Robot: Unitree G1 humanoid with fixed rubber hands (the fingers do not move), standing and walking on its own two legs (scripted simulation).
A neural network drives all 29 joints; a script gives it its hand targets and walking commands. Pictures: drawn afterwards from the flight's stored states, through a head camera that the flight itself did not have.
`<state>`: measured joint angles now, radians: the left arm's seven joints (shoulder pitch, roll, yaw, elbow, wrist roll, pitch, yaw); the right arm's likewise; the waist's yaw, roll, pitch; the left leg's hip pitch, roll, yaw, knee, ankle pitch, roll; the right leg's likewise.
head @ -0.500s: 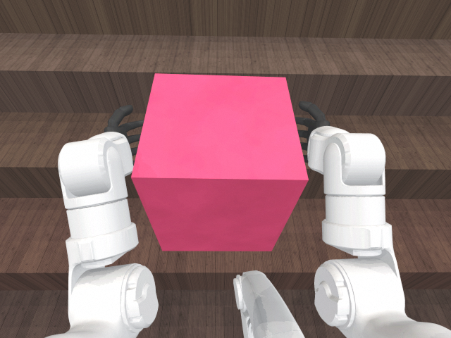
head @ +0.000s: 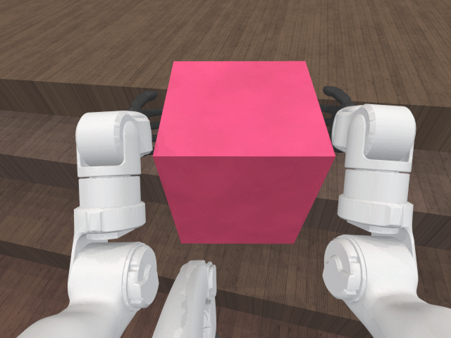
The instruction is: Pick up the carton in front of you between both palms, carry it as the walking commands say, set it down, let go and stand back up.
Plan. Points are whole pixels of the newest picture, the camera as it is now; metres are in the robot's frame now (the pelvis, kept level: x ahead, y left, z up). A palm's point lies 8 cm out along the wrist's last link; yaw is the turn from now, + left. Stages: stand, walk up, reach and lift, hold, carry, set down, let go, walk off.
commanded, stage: carry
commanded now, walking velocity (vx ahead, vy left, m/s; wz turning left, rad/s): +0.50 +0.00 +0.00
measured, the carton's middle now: (238, 159) +0.40 +0.03 +0.14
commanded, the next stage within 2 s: none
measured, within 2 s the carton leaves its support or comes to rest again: neither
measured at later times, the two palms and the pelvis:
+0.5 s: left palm out of the picture +0.72 +0.12 +0.40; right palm out of the picture +0.70 -0.18 +0.41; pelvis +0.32 -0.01 +0.19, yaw -1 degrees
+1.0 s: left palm out of the picture +1.04 +0.15 +0.59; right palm out of the picture +1.05 -0.15 +0.58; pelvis +0.65 +0.01 +0.39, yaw +2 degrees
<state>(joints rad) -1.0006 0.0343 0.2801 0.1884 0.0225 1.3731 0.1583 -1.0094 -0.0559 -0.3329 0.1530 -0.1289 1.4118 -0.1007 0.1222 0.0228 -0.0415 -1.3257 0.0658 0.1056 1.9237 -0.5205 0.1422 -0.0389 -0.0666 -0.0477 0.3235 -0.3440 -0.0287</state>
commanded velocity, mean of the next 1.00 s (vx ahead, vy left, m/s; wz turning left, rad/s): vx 0.50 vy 0.00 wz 0.00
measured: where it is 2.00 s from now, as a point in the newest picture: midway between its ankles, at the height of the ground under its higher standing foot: (269, 54)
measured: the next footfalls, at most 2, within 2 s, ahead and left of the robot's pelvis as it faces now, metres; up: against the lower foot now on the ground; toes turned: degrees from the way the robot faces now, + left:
left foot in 0.06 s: +0.25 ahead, +0.12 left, +0.18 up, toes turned +7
right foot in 0.50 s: +0.50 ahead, -0.14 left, +0.36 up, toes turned -6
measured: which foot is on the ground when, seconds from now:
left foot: up 0.00-0.04, down 0.06-0.56, up 0.58-0.94, down 0.96-1.00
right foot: down 0.00-0.10, up 0.12-0.48, down 0.50-0.98, up 1.00-1.00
